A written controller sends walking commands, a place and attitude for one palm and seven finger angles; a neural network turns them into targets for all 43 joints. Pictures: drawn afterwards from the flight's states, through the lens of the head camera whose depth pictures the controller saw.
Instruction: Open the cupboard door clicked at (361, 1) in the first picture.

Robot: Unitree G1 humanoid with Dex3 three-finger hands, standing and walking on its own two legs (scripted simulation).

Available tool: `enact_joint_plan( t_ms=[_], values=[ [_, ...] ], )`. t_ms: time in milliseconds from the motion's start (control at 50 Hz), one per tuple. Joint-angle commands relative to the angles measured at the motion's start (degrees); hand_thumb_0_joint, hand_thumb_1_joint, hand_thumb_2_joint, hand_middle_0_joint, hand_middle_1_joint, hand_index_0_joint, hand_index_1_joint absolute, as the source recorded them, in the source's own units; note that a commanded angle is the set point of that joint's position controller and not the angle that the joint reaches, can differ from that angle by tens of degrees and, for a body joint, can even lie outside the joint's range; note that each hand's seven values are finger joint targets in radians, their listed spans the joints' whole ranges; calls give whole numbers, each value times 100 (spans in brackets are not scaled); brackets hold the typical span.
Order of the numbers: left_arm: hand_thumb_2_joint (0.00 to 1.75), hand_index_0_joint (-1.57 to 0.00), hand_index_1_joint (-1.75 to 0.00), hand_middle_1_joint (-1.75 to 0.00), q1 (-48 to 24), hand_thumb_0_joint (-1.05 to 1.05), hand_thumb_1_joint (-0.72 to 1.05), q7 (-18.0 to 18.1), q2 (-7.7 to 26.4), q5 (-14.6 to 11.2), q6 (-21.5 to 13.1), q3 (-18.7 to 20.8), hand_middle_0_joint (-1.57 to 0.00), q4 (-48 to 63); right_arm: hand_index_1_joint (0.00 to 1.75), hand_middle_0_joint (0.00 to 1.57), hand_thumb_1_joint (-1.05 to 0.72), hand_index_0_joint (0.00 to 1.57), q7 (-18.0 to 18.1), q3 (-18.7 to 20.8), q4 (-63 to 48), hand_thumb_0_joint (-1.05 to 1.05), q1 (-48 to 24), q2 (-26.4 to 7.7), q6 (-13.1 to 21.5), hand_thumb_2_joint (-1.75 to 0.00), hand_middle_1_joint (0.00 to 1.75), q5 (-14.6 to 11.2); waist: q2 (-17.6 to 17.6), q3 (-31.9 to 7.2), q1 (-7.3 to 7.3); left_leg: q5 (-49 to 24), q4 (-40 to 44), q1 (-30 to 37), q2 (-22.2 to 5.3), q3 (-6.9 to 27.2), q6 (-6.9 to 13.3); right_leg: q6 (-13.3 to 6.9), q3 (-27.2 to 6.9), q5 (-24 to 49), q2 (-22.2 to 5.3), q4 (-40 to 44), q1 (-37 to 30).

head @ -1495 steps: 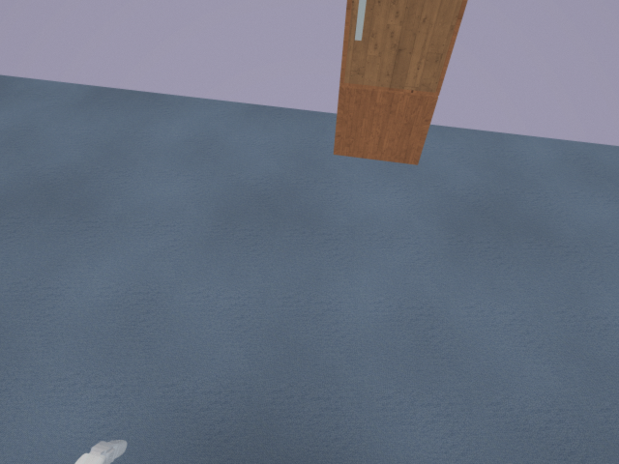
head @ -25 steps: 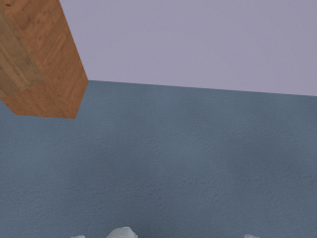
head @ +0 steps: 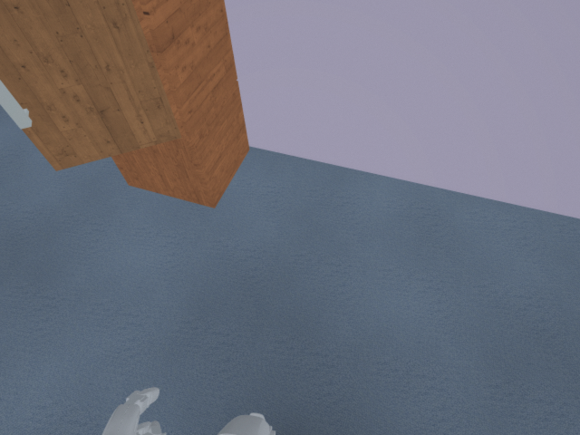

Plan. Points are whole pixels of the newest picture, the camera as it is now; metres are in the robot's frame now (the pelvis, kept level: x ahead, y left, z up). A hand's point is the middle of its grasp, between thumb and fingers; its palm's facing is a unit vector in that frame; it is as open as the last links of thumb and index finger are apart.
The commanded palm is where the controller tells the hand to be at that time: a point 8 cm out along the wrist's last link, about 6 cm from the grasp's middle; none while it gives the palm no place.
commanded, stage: turn to face it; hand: left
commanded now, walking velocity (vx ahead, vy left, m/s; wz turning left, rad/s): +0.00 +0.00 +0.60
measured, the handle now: (5, 93) +0.86 +0.76 -0.04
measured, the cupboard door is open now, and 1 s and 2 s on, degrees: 40 40 40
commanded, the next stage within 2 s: take the last steps up to it in 0.58 s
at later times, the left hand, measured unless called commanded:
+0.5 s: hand out of the picture +0.02 +0.24 -0.16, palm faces +0.29 -0.93 -0.24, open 7.4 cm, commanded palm none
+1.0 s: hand out of the picture -0.05 +0.19 -0.17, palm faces +0.49 -0.85 -0.17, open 7.4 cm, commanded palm none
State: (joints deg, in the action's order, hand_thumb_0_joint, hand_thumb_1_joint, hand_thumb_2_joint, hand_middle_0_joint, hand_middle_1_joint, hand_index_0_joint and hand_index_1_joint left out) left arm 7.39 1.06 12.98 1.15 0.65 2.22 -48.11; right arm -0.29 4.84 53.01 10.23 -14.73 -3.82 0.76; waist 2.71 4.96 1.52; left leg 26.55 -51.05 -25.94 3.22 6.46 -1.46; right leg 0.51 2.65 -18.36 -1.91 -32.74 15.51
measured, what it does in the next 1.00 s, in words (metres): steps on the spot, turning left: left foot, then right foot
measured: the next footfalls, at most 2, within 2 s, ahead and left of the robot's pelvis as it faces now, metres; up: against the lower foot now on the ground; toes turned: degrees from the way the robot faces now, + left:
left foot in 0.28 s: +0.05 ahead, +0.13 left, +0.00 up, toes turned +14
right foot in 0.64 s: +0.09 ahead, -0.12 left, +0.00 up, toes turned +15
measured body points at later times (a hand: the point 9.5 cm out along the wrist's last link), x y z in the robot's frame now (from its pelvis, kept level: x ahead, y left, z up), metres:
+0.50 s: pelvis +0.01 +0.01 +0.01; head +0.06 +0.05 +0.45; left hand +0.01 +0.29 -0.14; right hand +0.18 -0.20 -0.12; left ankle +0.01 +0.12 -0.73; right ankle +0.04 -0.14 -0.67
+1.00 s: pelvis +0.05 +0.03 +0.01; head +0.06 +0.06 +0.46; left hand -0.07 +0.24 -0.15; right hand +0.23 -0.17 -0.12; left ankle +0.02 +0.15 -0.71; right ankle +0.05 -0.13 -0.73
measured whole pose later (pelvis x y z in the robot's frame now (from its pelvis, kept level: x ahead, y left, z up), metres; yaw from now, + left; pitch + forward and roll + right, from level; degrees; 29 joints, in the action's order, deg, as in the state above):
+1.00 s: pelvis +0.05 +0.03 +0.01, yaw +25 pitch +0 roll +1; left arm 19.5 -0.3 11.2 1.9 -1.7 3.0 -58.3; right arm -2.1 3.5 56.7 9.7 -12.4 -2.1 0.9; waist -3.8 3.1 -2.9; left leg 21.5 -37.8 -20.3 -1.1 -3.9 -1.7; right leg 3.5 8.8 -18.0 -8.2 -24.8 6.2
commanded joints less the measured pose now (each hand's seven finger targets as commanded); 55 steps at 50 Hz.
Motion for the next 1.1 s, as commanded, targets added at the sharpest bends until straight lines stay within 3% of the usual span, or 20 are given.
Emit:
enact_joint_plan(
  t_ms=[0, 120, 200, 220, 240, 260, 280, 380, 560, 580, 620, 640, 720, 880, 940, 980, 1000, 1020, 1040, 1080],
  values=[
    [90, -20, -30, -30, 56, 0, 90, 102, 884, 0, -73, 240, -20, 394, 30, 20, -90, 20, -95, 127, -495, 0, -217, -535, 89, -90, 30, 21, -1750, -426, -43, 52, -1780, -778, -471, -415, -196, -782, -752, 2441, -1679, 1345, -749],
    [90, -20, -30, -30, 758, 0, 90, 72, 1186, 52, -100, 349, -20, 146, 30, 20, -90, 20, -169, -48, -617, 0, -719, -179, 147, -90, 30, -34, -1342, -580, -408, -7, 492, -75, -331, -1144, -225, -666, -77, 3659, -1726, 814, -1368],
    [90, -20, -30, -30, 770, 0, 90, 20, 1247, 2, -85, 378, -20, 43, 30, 20, -90, 20, -123, -39, -521, 0, -265, -301, 214, -90, 30, -15, -1416, -802, -165, -971, 1954, 994, -171, -1288, -64, -314, 257, 3644, -1614, 68, -1065],
    [90, -20, -30, -30, 665, 0, 90, 5, 1183, -46, -74, 367, -20, 82, 30, 20, -90, 20, -107, 12, -432, 0, 78, -511, 254, -90, 30, 5, -1010, -985, 59, -1797, 2543, 1814, -345, -1079, 55, -98, 397, 3257, -1543, -549, -538],
    [90, -20, -30, -30, 649, 0, 90, -26, 865, -86, -41, 318, -20, 235, 30, 20, -90, 20, -63, 148, -389, 0, 464, -1091, 308, -90, 30, 56, 501, -1323, 264, -3314, 2722, 2815, -1591, 527, 605, 299, 752, 1068, -919, -1670, 729],
    [90, -20, -30, -30, 292, 0, 90, -21, 530, -92, -11, 167, -20, 442, 30, 20, -90, 20, 9, 248, -304, 0, 883, -1519, 291, -90, 30, 45, 1512, -1369, 457, -5522, 2892, 2920, -2689, 1875, 1459, 476, 393, -2036, -406, -2736, 1612],
    [90, -20, -30, -30, 73, 0, 90, 22, 686, -54, 67, 177, -20, 479, 30, 20, -90, 20, 45, 203, -224, 0, 958, -1430, 259, -90, 30, 40, 736, -1234, 431, -5259, 2749, 2645, -2761, 1535, 1639, 362, -175, -1967, -546, -3093, 1568],
    [90, -20, -30, -30, 387, 0, 90, -66, 567, -7, 153, 227, -20, 20, 30, 20, -90, 20, 174, 6, -468, 0, -121, -912, 314, -90, 30, 83, 722, -662, -78, -3189, 3095, 1479, -1725, 644, 1118, 329, -193, -842, -350, -2865, 1223],
    [90, -20, -30, -30, 862, 0, 90, -46, 454, -52, 29, 180, -20, -221, 30, 20, -90, 20, 132, 21, -328, 0, -209, -850, 259, -90, 30, 36, 411, -826, -283, -2800, 2664, 993, -1353, 629, 858, 267, 163, 244, 119, 102, -519],
    [90, -20, -30, -30, 1042, 0, 90, -23, 599, -37, -25, 205, -20, -276, 30, 20, -90, 20, 111, 12, -327, 0, -230, -739, 265, -90, 30, -8, 202, -887, -368, -2427, 2379, 730, -1121, 498, 647, 231, -23, 689, -35, 771, -996],
    [90, -20, -30, -30, 1065, 0, 90, 34, 1328, 57, -108, 337, -20, -250, 30, 20, -90, 20, 60, -76, -494, 0, -234, -207, 244, -90, 30, -51, -1978, -622, -402, 331, 539, -380, 15, -606, -2, -693, -2188, 1064, -2134, 1831, -1171],
    [90, -20, -30, -30, 1021, 0, 90, 33, 1358, 49, -100, 304, -20, -175, 30, 20, -90, 20, 32, -26, -495, 0, -373, -399, 195, -90, 30, -25, -1632, -539, -490, 839, -459, -212, -163, -378, 50, -1096, -2190, 972, -2446, 1917, -523],
    [90, -20, -30, -30, 724, 0, 90, 24, 838, 5, -191, 242, -20, -186, 30, 20, -90, 20, -45, -13, -173, 0, -205, -313, 166, -90, 30, 29, -1494, -299, -266, -184, -1310, -735, -435, -446, -75, -783, -1042, 1578, -1655, 1706, -976],
    [90, -20, -30, -30, 1518, 0, 90, -38, 998, 86, -352, 382, -20, -703, 30, 20, -90, 20, -224, -93, -332, 0, -888, -16, 332, -90, 30, 11, -1219, -192, -656, -215, 687, -578, -555, -926, -103, -844, -872, 550, -2051, 1954, -1565],
    [90, -20, -30, -30, 1286, 0, 90, -77, 1086, 79, -333, 413, -20, -761, 30, 20, -90, 20, -223, -128, -233, 0, -480, 8, 407, -90, 30, -1, -1368, -279, -420, -514, 1700, 432, -408, -1170, -27, -654, -437, 551, -1934, 1620, -1003],
    [90, -20, -30, -30, 1008, 0, 90, -120, 986, 40, -297, 410, -20, -752, 30, 20, -90, 20, -163, -84, 47, 0, 343, -196, 480, -90, 30, 18, -748, -461, -7, -1060, 2610, 2061, -192, -1384, 48, -303, 92, 124, -1482, 796, 17],
    [90, -20, -30, -30, 949, 0, 90, -166, 733, 0, -254, 351, -20, -656, 30, 20, -90, 20, -79, 29, 210, 0, 1030, -661, 516, -90, 30, 48, 426, -788, 318, -512, 2936, 3064, -891, -411, 352, -47, 605, -250, -995, -519, 903],
    [90, -20, -30, -30, 703, 0, 90, -186, 324, -26, -240, 242, -20, -393, 30, 20, -90, 20, -1, 154, 336, 0, 1761, -1190, 533, -90, 30, 114, 1957, -846, 589, -291, 3634, 3429, -2288, 1727, 1010, 222, 919, -1787, -226, -2322, 2144],
    [90, -20, -30, -30, 212, 0, 90, -150, 350, 15, -231, 203, -20, -241, 30, 20, -90, 20, 88, 141, 423, 0, 1959, -1230, 471, -90, 30, 94, 1271, -650, 645, -285, 3899, 3029, -2573, 1873, 1412, 48, 217, -1786, -326, -3207, 2517],
    [90, -20, -30, -30, 176, 0, 90, -171, 296, 48, -243, 193, -20, -366, 30, 20, -90, 20, 121, -33, 241, 0, 1321, -754, 537, -90, 30, 91, 473, -316, 281, -233, 3900, 2263, -2261, 1463, 1388, -71, -70, -977, -632, -3681, 2516]
  ],
)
